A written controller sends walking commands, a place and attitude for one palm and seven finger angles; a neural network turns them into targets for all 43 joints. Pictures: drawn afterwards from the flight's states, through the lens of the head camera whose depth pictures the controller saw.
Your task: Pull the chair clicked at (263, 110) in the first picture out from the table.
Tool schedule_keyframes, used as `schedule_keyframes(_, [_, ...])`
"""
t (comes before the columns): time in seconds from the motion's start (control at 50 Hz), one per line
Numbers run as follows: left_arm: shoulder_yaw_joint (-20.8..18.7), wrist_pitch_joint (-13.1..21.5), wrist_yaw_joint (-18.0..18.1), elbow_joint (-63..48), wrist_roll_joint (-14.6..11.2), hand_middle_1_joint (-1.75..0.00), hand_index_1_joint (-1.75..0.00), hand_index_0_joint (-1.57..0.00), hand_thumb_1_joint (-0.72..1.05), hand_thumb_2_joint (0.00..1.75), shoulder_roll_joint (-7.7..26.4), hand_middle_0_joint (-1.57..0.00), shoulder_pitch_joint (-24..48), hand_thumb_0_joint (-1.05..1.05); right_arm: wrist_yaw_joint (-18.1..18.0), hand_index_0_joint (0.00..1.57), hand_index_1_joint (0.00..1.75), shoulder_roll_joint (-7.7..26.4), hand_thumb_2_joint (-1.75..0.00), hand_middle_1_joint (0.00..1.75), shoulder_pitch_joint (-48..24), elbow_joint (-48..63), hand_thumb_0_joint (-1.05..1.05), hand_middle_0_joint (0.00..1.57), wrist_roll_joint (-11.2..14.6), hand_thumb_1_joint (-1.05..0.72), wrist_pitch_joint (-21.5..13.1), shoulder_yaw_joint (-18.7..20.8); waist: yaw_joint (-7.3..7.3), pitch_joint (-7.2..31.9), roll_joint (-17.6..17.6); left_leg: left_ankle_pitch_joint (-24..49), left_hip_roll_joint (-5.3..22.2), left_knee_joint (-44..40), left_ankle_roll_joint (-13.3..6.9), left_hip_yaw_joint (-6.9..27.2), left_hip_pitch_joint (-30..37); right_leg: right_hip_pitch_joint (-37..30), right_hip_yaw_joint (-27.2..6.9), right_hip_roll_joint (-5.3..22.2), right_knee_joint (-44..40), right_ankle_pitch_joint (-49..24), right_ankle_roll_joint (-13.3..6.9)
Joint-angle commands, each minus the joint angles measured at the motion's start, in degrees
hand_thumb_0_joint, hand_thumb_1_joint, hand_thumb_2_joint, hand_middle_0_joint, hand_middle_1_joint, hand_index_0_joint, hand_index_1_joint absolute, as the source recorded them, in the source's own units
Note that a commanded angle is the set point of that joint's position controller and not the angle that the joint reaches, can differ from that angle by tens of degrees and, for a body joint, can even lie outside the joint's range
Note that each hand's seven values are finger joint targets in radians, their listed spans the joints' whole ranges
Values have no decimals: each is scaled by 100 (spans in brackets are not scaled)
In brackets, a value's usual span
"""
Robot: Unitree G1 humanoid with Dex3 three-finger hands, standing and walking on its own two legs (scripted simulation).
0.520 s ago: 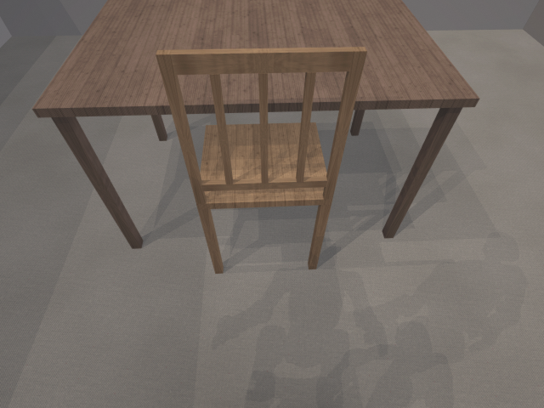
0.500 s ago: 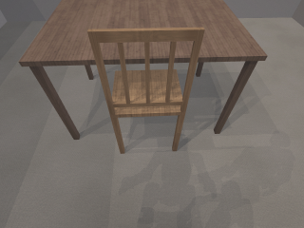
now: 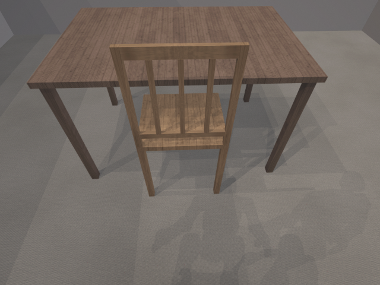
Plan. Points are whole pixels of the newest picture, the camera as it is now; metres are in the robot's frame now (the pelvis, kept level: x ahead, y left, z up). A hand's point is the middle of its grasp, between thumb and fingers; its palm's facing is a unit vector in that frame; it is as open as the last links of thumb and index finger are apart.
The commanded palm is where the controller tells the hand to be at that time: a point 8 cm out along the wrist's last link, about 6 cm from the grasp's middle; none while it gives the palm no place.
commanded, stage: stand and wait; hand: left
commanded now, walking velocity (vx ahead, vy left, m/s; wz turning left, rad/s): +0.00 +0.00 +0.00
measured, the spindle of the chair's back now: (181, 100) +0.73 +0.08 -0.06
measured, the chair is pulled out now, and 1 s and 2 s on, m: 0.00 0.00 0.00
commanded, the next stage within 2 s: look at it before walking up in 0.30 s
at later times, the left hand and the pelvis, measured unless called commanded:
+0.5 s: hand out of the picture +0.04 +0.19 -0.17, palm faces -0.02 -0.97 -0.26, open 7.4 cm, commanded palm none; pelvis +0.00 -0.01 +0.00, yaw +0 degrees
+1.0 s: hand out of the picture +0.01 +0.19 -0.17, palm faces +0.00 -0.97 -0.24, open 7.4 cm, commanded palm none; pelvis -0.01 -0.01 +0.00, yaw +0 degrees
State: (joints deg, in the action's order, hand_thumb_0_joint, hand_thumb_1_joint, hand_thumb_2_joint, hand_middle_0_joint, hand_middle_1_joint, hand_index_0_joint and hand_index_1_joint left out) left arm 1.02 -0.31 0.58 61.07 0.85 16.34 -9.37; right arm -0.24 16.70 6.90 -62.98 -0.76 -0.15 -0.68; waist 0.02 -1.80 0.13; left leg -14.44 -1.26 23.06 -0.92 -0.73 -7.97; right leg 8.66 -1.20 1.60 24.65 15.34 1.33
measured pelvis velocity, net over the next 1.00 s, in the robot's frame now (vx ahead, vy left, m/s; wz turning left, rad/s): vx -0.01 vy -0.01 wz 0.00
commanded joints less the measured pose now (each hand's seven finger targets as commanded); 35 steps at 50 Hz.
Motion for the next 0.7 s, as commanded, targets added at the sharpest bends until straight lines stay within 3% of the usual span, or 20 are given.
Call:
schedule_keyframes(0.0, [-239, 140, 80, -247, -22, -30, -30, -20, 90, 90, 1020, -20, 97, 0, -86, 20, 30, 964, -90, 30, -136, 215, 0, 20, 19, -90, -146, 186, 14, 379, -65, 1267, 704, -347, -96, 506, 144, -64, -383, 506, -380, -1364, -188])
schedule_keyframes(0.68, [-231, 169, 128, 52, -23, -30, -30, -20, 90, 90, 495, -20, -362, 0, -144, 20, 30, 448, -90, 30, 444, -117, 0, 20, 26, -90, -152, 153, 17, 123, -76, 1204, 712, -409, -31, 476, 69, 30, -388, 458, -511, -1326, -200])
